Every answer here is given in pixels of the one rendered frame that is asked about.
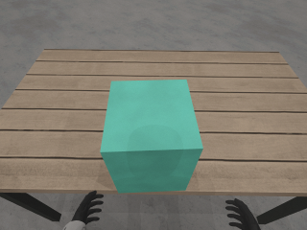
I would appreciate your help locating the left robot forearm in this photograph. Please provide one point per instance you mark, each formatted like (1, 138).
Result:
(75, 225)

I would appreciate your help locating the carton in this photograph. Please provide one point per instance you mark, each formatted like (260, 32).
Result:
(151, 139)

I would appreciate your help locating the table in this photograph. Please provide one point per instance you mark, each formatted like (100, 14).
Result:
(250, 107)

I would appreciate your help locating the robot left hand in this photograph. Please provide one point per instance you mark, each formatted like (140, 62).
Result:
(84, 210)

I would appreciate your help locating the robot right hand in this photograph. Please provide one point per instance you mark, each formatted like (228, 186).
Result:
(246, 217)

